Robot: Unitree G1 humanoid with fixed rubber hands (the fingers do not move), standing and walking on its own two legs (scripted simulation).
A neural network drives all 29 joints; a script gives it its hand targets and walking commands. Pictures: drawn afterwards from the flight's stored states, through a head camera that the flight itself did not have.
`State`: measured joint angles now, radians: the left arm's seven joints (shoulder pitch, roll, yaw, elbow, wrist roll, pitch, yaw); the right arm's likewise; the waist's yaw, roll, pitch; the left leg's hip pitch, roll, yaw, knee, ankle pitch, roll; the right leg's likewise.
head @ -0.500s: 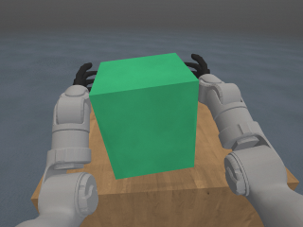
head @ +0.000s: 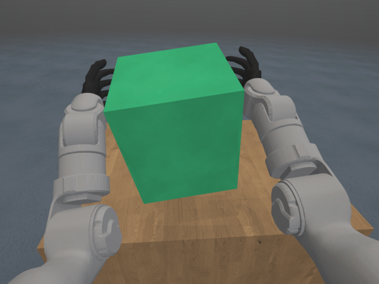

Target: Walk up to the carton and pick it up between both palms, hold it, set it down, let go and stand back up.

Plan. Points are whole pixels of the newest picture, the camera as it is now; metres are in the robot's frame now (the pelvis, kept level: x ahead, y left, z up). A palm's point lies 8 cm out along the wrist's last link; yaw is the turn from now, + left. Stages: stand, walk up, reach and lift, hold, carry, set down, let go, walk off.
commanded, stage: set down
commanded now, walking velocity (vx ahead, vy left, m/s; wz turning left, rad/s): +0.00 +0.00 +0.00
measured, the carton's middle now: (179, 125) +0.39 +0.00 +0.25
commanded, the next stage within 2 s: none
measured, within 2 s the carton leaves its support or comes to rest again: neither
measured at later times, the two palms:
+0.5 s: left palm (103, 118) +0.40 +0.16 +0.26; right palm (241, 123) +0.39 -0.14 +0.24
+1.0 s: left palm (108, 131) +0.42 +0.16 +0.22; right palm (238, 134) +0.40 -0.14 +0.21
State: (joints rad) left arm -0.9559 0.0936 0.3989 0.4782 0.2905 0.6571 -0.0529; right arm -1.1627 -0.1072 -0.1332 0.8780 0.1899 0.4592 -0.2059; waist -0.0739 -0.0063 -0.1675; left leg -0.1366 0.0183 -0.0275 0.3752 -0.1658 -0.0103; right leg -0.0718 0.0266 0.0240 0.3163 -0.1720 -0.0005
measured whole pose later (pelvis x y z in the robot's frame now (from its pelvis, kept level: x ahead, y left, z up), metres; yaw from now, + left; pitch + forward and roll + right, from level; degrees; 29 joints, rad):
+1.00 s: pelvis +0.01 +0.00 +0.00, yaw +0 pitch -5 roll -1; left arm -0.87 0.05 0.37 0.50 0.34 0.47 -0.06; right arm -0.89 -0.01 -0.22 0.82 0.03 0.14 -0.16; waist -0.07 -0.06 0.02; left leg -0.10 0.02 -0.03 0.37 -0.17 -0.01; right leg -0.02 0.03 0.02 0.28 -0.17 0.00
